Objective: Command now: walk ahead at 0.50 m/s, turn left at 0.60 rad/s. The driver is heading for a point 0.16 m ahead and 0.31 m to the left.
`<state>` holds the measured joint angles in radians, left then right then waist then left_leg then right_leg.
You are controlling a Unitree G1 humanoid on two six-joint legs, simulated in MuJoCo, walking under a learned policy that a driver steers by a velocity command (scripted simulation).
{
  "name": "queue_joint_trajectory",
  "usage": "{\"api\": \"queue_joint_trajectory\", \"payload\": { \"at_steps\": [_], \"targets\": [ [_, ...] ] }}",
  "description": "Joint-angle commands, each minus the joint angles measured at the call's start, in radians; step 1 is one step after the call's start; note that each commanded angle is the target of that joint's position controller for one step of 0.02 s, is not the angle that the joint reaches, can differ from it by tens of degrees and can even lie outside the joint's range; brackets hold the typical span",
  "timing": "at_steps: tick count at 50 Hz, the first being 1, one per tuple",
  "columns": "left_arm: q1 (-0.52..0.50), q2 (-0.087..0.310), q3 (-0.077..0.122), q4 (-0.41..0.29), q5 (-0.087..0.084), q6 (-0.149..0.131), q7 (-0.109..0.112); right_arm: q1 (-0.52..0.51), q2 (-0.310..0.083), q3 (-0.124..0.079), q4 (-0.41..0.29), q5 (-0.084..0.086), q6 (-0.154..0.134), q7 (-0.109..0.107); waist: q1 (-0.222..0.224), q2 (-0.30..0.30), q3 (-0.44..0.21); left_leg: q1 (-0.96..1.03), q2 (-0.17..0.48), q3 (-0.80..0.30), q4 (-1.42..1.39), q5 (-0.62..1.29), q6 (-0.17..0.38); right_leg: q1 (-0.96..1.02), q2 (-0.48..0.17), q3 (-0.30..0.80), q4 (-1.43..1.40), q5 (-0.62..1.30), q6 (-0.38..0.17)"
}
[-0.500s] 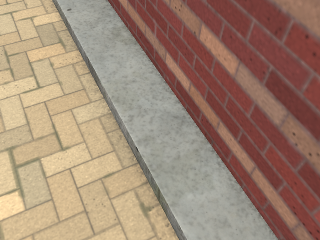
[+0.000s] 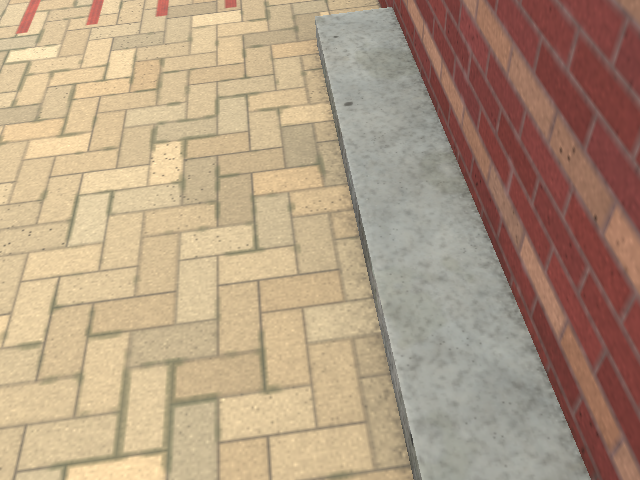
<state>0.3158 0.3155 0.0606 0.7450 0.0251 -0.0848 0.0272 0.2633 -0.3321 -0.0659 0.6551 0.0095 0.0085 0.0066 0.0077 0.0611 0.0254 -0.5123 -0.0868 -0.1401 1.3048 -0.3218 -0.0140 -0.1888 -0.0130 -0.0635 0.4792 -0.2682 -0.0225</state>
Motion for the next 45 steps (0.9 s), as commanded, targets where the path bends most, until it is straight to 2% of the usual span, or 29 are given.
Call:
{"api": "queue_joint_trajectory", "payload": {
  "at_steps": [1,2,3,4,5,7,8,9,11,13,15,16,17,18,19,20,21,22,23,24,25,27,30,33,37,42,43,44,45],
  "targets": [
    [0.016,0.109,0.027,-0.025,0.003,-0.013,0.015,-0.006,-0.042,-0.028,-0.091,0.003,-0.003,0.0,-0.003,-0.195,0.089,-0.222,0.078,-0.025,0.025,0.114,-0.036,0.018,-0.268,0.212,-0.279,0.112,-0.1],
    [0.035,0.114,0.029,-0.014,0.008,-0.011,0.017,-0.027,-0.03,-0.025,-0.103,0.002,-0.003,0.002,0.004,-0.193,0.082,-0.255,0.085,-0.015,0.009,0.142,-0.044,0.03,-0.267,0.168,-0.271,0.175,-0.105],
    [0.046,0.118,0.034,-0.005,0.013,-0.001,0.023,-0.022,-0.005,-0.019,-0.108,0.01,-0.008,0.005,-0.004,-0.222,0.073,-0.287,0.094,-0.002,0.0,0.147,-0.05,0.05,-0.266,0.139,-0.265,0.204,-0.115],
    [0.061,0.12,0.035,-0.002,0.016,0.004,0.026,-0.042,-0.004,-0.018,-0.116,0.01,-0.01,0.008,0.007,-0.213,0.069,-0.317,0.1,0.006,-0.012,0.176,-0.056,0.063,-0.275,0.115,-0.259,0.239,-0.121],
    [0.068,0.126,0.042,-0.002,0.012,0.009,0.026,-0.027,-0.003,-0.026,-0.113,0.02,-0.009,-0.001,0.001,-0.236,0.057,-0.335,0.112,0.009,-0.034,0.205,-0.067,0.088,-0.279,0.083,-0.247,0.266,-0.119],
    [0.099,0.126,0.047,0.004,0.017,0.012,0.029,-0.087,-0.004,-0.025,-0.125,0.012,-0.003,-0.002,0.032,-0.21,0.063,-0.359,0.134,0.032,-0.109,0.268,-0.075,0.115,-0.293,0.032,-0.24,0.29,-0.12],
    [0.103,0.116,0.044,0.009,0.021,0.012,0.032,-0.116,0.012,-0.02,-0.13,0.014,0.001,0.004,0.038,-0.2,0.072,-0.366,0.139,0.051,-0.168,0.309,-0.069,0.127,-0.29,0.006,-0.231,0.293,-0.108],
    [0.109,0.108,0.041,0.012,0.015,0.013,0.032,-0.148,0.017,-0.02,-0.138,0.015,0.006,0.005,0.05,-0.183,0.092,-0.354,0.135,0.074,-0.231,0.348,-0.063,0.124,-0.295,-0.016,-0.235,0.306,-0.097],
    [0.12,0.133,0.047,0.023,0.004,0.015,0.034,-0.21,0.038,-0.013,-0.162,0.02,0.006,0.019,0.064,-0.206,0.127,-0.324,0.148,0.125,-0.349,0.359,-0.042,0.142,-0.317,-0.049,-0.256,0.329,-0.084],
    [0.116,0.161,0.056,0.032,-0.014,0.02,0.03,-0.238,0.036,-0.015,-0.177,0.025,0.004,0.036,0.061,-0.211,0.141,-0.271,0.147,0.169,-0.442,0.311,-0.015,0.18,-0.336,-0.081,-0.266,0.384,-0.07],
    [0.081,0.187,0.069,0.029,-0.042,0.031,0.032,-0.239,0.029,-0.022,-0.169,0.033,0.004,0.048,0.049,-0.197,0.117,-0.149,0.129,0.226,-0.585,0.279,0.028,0.226,-0.313,-0.137,-0.246,0.573,-0.052],
    [0.109,0.206,0.074,0.04,-0.059,0.029,0.027,-0.233,0.021,-0.025,-0.17,0.034,0.003,0.047,0.042,-0.226,0.096,-0.045,0.098,0.256,-0.614,0.25,0.054,0.244,-0.325,-0.137,-0.235,0.727,-0.063],
    [0.1,0.193,0.065,0.055,-0.076,0.025,0.014,-0.161,-0.012,-0.044,-0.146,0.024,-0.005,0.045,-0.01,-0.267,0.058,0.054,0.049,0.277,-0.654,0.227,0.08,0.267,-0.299,-0.144,-0.125,0.961,-0.062],
    [0.051,0.208,0.068,0.055,-0.093,0.02,-0.002,0.039,-0.061,-0.072,-0.078,0.005,-0.004,0.037,-0.118,-0.255,-0.028,0.269,0.012,0.293,-0.749,0.316,0.123,0.241,-0.271,-0.167,0.08,1.069,-0.042],
    [0.071,0.169,0.057,0.05,-0.099,-0.004,-0.01,0.171,-0.125,-0.098,-0.026,-0.011,0.011,0.018,-0.179,-0.203,-0.105,0.528,0.01,0.224,-0.833,0.481,0.151,0.104,-0.229,-0.164,0.288,0.952,-0.006],
    [0.187,0.015,0.013,0.016,-0.011,-0.019,-0.025,0.187,-0.226,-0.1,0.0,-0.02,0.021,-0.002,-0.05,0.199,-0.242,0.95,0.253,-0.079,-0.62,1.019,0.26,-0.316,-0.078,-0.123,0.739,-0.314,0.062],
    [0.324,0.034,-0.01,0.07,-0.036,-0.03,-0.035,0.187,-0.201,-0.072,-0.03,-0.041,-0.002,0.012,-0.054,0.214,-0.602,1.018,0.503,-0.532,-0.793,0.773,0.467,-0.362,0.005,0.136,1.063,-0.47,0.082],
    [0.117,0.125,0.022,0.048,-0.076,-0.028,-0.026,0.153,-0.129,-0.061,-0.028,-0.035,-0.014,0.024,-0.119,0.02,-0.514,0.876,0.438,-0.438,-0.926,0.636,0.407,-0.385,-0.032,0.187,1.034,-0.351,0.072],
    [0.005,0.097,0.011,-0.008,-0.081,-0.023,-0.01,0.084,-0.115,-0.052,0.009,-0.006,-0.028,0.025,-0.078,0.003,-0.285,0.712,0.404,-0.326,-0.959,0.56,0.351,-0.457,-0.064,0.134,0.94,-0.261,0.056],
    [-0.044,0.079,0.006,-0.001,-0.056,-0.018,0.009,0.009,-0.075,-0.037,0.009,0.007,-0.041,0.022,-0.051,-0.055,-0.171,0.564,0.364,-0.244,-0.969,0.609,0.305,-0.445,-0.102,0.129,0.876,-0.18,0.053],
    [-0.029,0.084,0.011,0.009,-0.04,-0.007,0.013,-0.031,-0.056,-0.03,0.014,-0.001,-0.047,0.02,-0.016,-0.031,-0.136,0.451,0.336,-0.173,-0.983,0.7,0.287,-0.365,-0.119,0.14,0.839,-0.131,0.05],
    [0.021,0.091,0.02,0.03,-0.042,0.016,0.007,-0.057,-0.035,-0.025,0.018,-0.016,-0.06,0.015,0.029,0.009,-0.124,0.35,0.305,-0.081,-1.031,0.786,0.278,-0.259,-0.12,0.145,0.781,-0.1,0.047],
    [0.007,0.052,0.015,0.043,-0.025,0.041,0.006,-0.07,-0.028,-0.02,0.047,-0.018,-0.075,0.003,0.047,-0.016,-0.107,0.296,0.289,0.002,-1.061,0.843,0.286,-0.249,-0.106,0.128,0.664,-0.046,0.064],
    [-0.059,0.039,0.013,0.039,-0.016,0.058,0.009,-0.085,-0.025,-0.014,0.072,-0.024,-0.061,-0.012,0.039,-0.007,-0.092,0.305,0.268,0.042,-1.074,0.741,0.267,-0.263,-0.109,0.132,0.494,0.044,0.086],
    [-0.164,0.035,0.013,0.04,-0.03,0.065,-0.008,-0.095,-0.042,-0.015,0.098,-0.031,-0.04,-0.035,-0.001,0.011,-0.056,0.312,0.254,0.044,-1.1,0.522,0.217,-0.217,-0.109,0.129,0.256,0.155,0.091],
    [-0.206,0.047,0.02,0.055,-0.026,0.058,-0.011,-0.079,-0.023,-0.006,0.142,-0.022,-0.018,-0.029,-0.015,0.004,-0.04,0.391,0.268,-0.014,-1.043,0.432,0.223,-0.17,-0.087,0.127,0.092,0.054,0.079],
    [-0.195,0.043,0.018,0.063,-0.021,0.053,-0.012,-0.088,-0.014,-0.002,0.146,-0.016,-0.013,-0.029,0.003,-0.007,-0.046,0.395,0.257,-0.013,-1.009,0.429,0.207,-0.125,-0.083,0.121,0.02,0.088,0.07],
    [-0.177,0.046,0.015,0.072,-0.009,0.046,-0.014,-0.078,-0.002,0.002,0.157,-0.01,-0.009,-0.029,0.024,-0.035,-0.053,0.378,0.228,0.002,-0.975,0.422,0.165,-0.042,-0.094,0.13,-0.091,0.271,0.059],
    [-0.165,0.087,0.021,0.081,-0.004,0.041,-0.011,-0.048,0.009,0.004,0.16,-0.021,-0.011,-0.032,0.006,-0.079,-0.08,0.362,0.18,0.023,-0.933,0.399,0.121,0.043,-0.134,0.17,-0.095,0.511,0.047]
  ]
}}
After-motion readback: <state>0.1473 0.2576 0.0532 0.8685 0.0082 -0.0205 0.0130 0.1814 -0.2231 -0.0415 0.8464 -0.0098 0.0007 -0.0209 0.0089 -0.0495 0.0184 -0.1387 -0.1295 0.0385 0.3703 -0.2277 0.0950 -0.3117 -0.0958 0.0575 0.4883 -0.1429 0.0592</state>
